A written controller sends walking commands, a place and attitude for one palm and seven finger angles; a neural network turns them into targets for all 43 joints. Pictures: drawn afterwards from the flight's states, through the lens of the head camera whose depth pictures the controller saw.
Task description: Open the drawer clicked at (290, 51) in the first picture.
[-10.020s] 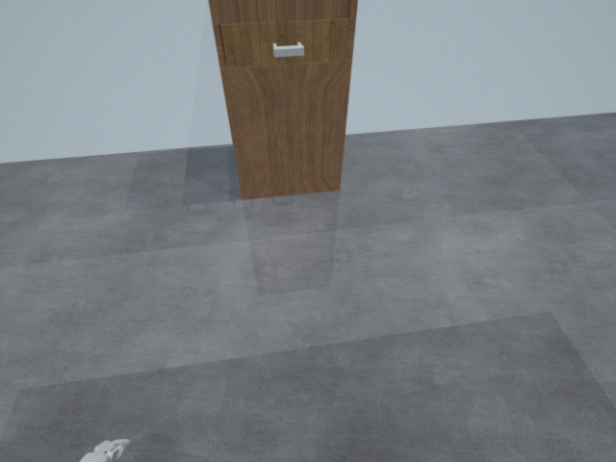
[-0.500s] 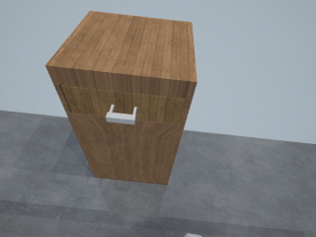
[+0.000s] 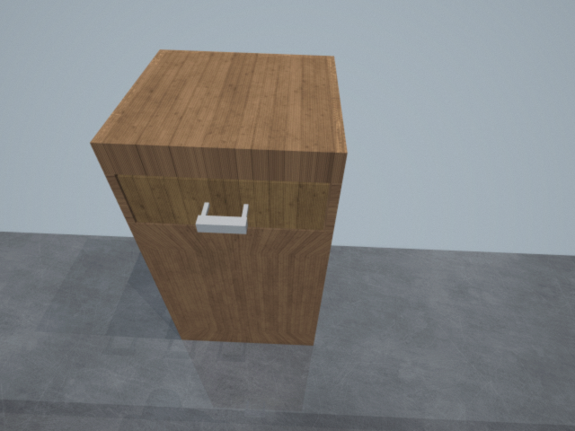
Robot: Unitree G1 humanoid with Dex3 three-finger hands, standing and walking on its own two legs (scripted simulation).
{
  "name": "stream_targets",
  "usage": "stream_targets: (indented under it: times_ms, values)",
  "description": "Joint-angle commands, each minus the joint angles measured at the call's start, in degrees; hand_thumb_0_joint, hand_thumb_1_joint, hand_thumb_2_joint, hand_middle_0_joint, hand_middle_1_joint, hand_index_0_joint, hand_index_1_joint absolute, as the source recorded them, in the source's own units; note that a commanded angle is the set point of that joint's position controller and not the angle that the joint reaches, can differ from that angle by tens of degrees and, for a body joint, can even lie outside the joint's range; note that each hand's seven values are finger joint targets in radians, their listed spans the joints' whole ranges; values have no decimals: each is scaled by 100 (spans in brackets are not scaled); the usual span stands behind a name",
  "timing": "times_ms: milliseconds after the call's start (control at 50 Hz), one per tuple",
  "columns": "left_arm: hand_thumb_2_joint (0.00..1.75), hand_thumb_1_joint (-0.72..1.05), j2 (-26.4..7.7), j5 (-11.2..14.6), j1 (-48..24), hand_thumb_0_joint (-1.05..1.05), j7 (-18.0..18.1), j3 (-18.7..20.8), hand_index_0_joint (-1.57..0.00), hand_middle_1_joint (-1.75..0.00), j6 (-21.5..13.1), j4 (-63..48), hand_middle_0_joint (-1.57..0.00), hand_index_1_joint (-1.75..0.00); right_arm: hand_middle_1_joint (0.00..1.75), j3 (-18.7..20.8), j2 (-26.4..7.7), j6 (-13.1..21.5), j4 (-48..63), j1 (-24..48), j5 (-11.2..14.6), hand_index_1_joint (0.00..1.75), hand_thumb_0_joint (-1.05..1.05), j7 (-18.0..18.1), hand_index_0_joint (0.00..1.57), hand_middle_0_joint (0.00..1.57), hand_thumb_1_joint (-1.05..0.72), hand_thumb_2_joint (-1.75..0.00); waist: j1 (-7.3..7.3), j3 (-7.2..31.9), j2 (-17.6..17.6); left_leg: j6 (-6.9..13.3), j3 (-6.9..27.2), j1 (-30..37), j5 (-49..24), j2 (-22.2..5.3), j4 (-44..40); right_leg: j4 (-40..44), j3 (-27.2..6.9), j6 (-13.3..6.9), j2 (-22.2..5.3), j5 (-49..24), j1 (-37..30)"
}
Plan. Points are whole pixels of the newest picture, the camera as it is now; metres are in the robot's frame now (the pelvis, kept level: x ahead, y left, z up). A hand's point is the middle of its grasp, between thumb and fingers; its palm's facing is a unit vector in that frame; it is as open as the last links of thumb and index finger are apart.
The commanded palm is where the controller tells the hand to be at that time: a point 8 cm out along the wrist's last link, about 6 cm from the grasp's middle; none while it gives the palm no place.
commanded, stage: look again from close up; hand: left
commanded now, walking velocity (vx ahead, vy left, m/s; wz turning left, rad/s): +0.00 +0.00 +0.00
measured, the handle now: (224, 216) +0.54 +0.16 -0.06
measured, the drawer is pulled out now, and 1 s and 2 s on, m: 0.00 0.00 0.00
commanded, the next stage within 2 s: come to a stop and stand still in 0.62 s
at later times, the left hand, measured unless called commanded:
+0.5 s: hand out of the picture -0.04 +0.15 -0.19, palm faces +0.07 -0.98 -0.18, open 7.4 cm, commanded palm none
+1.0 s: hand out of the picture -0.07 +0.16 -0.18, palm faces +0.06 -0.99 -0.15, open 7.4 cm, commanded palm none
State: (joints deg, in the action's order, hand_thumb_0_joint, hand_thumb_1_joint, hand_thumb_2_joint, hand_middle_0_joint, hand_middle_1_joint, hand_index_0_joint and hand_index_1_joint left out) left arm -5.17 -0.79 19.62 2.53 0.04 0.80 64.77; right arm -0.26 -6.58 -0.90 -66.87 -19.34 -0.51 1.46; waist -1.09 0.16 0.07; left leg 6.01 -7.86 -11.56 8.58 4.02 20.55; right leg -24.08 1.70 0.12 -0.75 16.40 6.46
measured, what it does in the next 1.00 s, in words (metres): stands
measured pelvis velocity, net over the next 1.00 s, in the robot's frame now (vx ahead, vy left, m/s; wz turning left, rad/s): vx -0.03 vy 0.01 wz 0.03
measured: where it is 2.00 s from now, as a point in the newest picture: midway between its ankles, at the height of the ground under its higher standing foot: outside the picture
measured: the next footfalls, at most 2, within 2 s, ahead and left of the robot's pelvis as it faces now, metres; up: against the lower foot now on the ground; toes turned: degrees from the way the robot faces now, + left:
none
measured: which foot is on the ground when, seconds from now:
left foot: down 0.00-1.00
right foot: down 0.00-1.00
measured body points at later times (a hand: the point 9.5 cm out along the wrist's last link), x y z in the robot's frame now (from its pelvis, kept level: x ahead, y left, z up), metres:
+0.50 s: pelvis -0.02 -0.01 -0.01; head -0.03 +0.00 +0.44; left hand -0.04 +0.21 -0.17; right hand +0.05 -0.24 -0.15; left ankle +0.04 +0.05 -0.74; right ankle -0.04 -0.12 -0.74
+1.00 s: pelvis -0.03 +0.01 +0.00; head -0.03 +0.02 +0.45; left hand -0.08 +0.21 -0.17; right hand -0.05 -0.21 -0.16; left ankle +0.04 +0.05 -0.74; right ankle -0.04 -0.12 -0.74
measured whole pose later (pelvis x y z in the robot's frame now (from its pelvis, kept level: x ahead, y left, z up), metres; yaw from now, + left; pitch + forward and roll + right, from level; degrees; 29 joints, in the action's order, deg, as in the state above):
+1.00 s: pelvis -0.03 +0.01 +0.00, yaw +1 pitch -1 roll -1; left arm -6.9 -1.5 22.7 2.5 -0.4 0.3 61.6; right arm -0.1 -7.7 -0.8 -63.8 -18.8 -0.6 1.1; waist -0.2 -1.4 0.0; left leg 6.6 -6.6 -15.3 7.0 3.7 22.7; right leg -24.9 3.3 0.5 -0.5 14.4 9.1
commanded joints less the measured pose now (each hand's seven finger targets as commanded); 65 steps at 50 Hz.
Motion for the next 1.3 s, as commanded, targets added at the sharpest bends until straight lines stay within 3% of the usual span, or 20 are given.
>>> stream_targets:
  times_ms: [0, 40, 60, 80, 100, 120, 160, 200, 280, 360, 380, 520, 660, 820, 1020, 1180, 1220, 1240, 1260, 1280]
  values:
    - [90, 90, -439, -18, 645, 0, 57, 70, -20, -30, -49, -60, -20, -30, 30, 118, -590, 60, 153, -244, -14, 30, 0, 65, 20, 20, -90, -90, 113, -670, -99, -339, 1481, -232, 1387, -1144, -1016, 401, -368, -172, -431, -130, 598]
    - [90, 90, -398, -19, 712, 0, 55, 58, -20, -30, -56, -39, -20, -30, 30, 124, -584, 56, 150, -271, -18, 30, 0, 70, 20, 20, -90, -90, 105, -693, -63, -345, 1477, -207, 1389, -1132, -1012, 405, -378, -185, -420, -85, 683]
    - [90, 90, -1407, -157, 228, 0, 3, -1, -20, -30, -184, -690, -20, -30, 30, 190, -1147, 145, 992, -120, -28, 30, 0, 5, 20, 20, -90, -90, 41, -1388, 366, -496, 1519, -710, 1025, -827, -885, -99, -82, -271, -138, 251, 1021]
    - [90, 90, -877, -119, 388, 0, 31, 64, -20, -30, -130, -602, -20, -30, 30, 230, -1161, 289, 1026, 17, -109, 30, 0, 63, 20, 20, -90, -90, 134, -652, -147, -435, 1850, -696, 1391, -1248, -712, -384, -78, -281, -279, 538, 818]
    - [90, 90, -694, -122, 552, 0, 60, 42, -20, -30, -152, -461, -20, -30, 30, 209, -987, 290, 932, 20, -99, 30, 0, 81, 20, 20, -90, -90, 134, -218, -220, -373, 1918, -568, 1358, -1222, -743, -413, -60, -311, -206, 268, 577]
    - [90, 90, -632, -82, 806, 0, 62, -13, -20, -30, -168, -435, -20, -30, 30, 177, -921, 255, 1012, 44, -62, 30, 0, 73, 20, 20, -90, -90, 221, 57, -386, -290, 1873, -528, 1550, -1174, -669, -359, -61, -299, -229, 205, 429]
    - [90, 90, -675, -79, 843, 0, 50, -38, -20, -30, -199, -496, -20, -30, 30, 138, -857, 205, 1146, 68, -76, 30, 0, 47, 20, 20, -90, -90, 197, 164, -77, -198, 1675, -561, 1261, -1068, -236, -120, -187, -342, -313, -5, 376]
    - [90, 90, -685, -65, 713, 0, 68, 4, -20, -30, -207, -544, -20, -30, 30, 167, -789, 170, 1180, -31, -76, 30, 0, 45, 20, 20, -90, -90, 76, -138, 129, -238, 1500, -565, 1097, -929, 60, 74, -395, -407, -472, 208, 784]
    - [90, 90, -715, -49, 589, 0, 74, -34, -20, -30, -226, -687, -20, -30, 30, 108, -726, 155, 1155, -160, -65, 30, 0, 21, 20, 20, -90, -90, -25, -364, 125, -231, 1319, -293, 475, -906, 354, 232, -582, -416, -539, -89, 1120]
    - [90, 90, -762, -62, 682, 0, 81, -41, -20, -30, -208, -750, -20, -30, 30, 92, -817, 177, 1159, -85, -40, 30, 0, 23, 20, 20, -90, -90, 41, -436, 10, -180, 1332, -240, -8, -994, 324, 144, -494, -346, -451, -552, 963]
    - [90, 90, -773, -51, 705, 0, 80, -39, -20, -30, -204, -754, -20, -30, 30, 93, -826, 173, 1154, -52, -35, 30, 0, 23, 20, 20, -90, -90, 46, -450, 138, -181, 1276, -230, -4, -999, 322, 156, -477, -326, -472, -576, 941]
    - [90, 90, -801, -53, 695, 0, 60, -36, -20, -30, -160, -827, -20, -30, 30, 94, -880, 116, 1153, 128, -30, 30, 0, -3, 20, 20, -90, -90, 87, -704, 98, -215, 1349, -438, 777, -989, -1, 339, -501, -281, -447, -86, 999]
    - [90, 90, -767, -53, 672, 0, 55, -18, -20, -30, -159, -810, -20, -30, 30, 89, -862, 128, 992, 80, -32, 30, 0, -13, 20, 20, -90, -90, 103, -441, -55, -232, 1410, -337, 785, -1038, -171, 344, -417, -247, -435, -229, 727]
    - [90, 90, -589, -68, 859, 0, 22, 1, -20, -30, -101, -558, -20, -30, 30, 140, -890, 98, 739, -14, -36, 30, 0, 14, 20, 20, -90, -90, 164, -507, -253, -232, 1790, -634, 2041, -1247, -906, 178, -134, -165, -261, 67, 523]
    - [90, 90, -452, -64, 1063, 0, 59, 14, -20, -30, -111, -284, -20, -30, 30, 164, -747, 95, 473, -164, -5, 30, 0, 34, 20, 20, -90, -90, 158, -505, 71, -307, 1654, -416, 1693, -1235, -985, 269, -199, -144, -344, -148, 579]
    - [90, 90, -403, -90, 1251, 0, 74, 22, -20, -30, -101, -160, -20, -30, 30, 181, -693, 67, 414, -137, 6, 30, 0, 29, 20, 20, -90, -90, 160, -540, -87, -338, 1619, -382, 1832, -1242, -1088, 241, -192, -118, -338, -94, 699]
    - [90, 90, -378, -87, 1289, 0, 77, 24, -20, -30, -104, -133, -20, -30, 30, 183, -685, 65, 395, -152, 4, 30, 0, 33, 20, 20, -90, -90, 163, -561, 20, -352, 1613, -398, 1802, -1224, -1094, 256, -209, -126, -331, -80, 696]
    - [90, 90, -673, -193, 1106, 0, 201, -72, -20, -30, -257, -130, -20, -30, 30, 114, -979, 127, 988, 432, -59, 30, 0, -51, 20, 20, -90, -90, 276, -1129, 726, -522, 997, -986, 1035, -960, 13, 304, -115, -204, -433, -196, 880]
    - [90, 90, -754, -146, 937, 0, 157, -38, -20, -30, -309, -186, -20, -30, 30, 72, -858, 183, 1092, 440, -30, 30, 0, -106, 20, 20, -90, -90, 96, -900, 532, -618, 995, -572, 772, -834, 100, 589, -339, -338, -610, 167, 1102]
    - [90, 90, -698, -109, 806, 0, 154, 8, -20, -30, -307, -388, -20, -30, 30, 47, -614, 191, 996, -54, -53, 30, 0, -79, 20, 20, -90, -90, -57, -460, 618, -466, 1214, -259, 850, -890, 205, 428, -479, -385, -638, 604, 1068]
